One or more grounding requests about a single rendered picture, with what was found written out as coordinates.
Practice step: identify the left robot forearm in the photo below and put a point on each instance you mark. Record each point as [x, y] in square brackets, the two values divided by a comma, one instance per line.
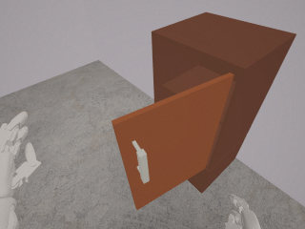
[8, 218]

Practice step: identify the left robot hand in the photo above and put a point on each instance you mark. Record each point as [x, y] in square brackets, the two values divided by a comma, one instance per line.
[11, 137]

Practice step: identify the handle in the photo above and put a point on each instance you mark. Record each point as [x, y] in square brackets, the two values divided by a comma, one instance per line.
[142, 159]

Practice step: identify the cupboard door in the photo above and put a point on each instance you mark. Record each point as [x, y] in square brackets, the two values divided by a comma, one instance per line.
[177, 134]

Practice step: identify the right robot hand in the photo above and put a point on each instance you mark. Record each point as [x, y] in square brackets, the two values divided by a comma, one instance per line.
[245, 220]

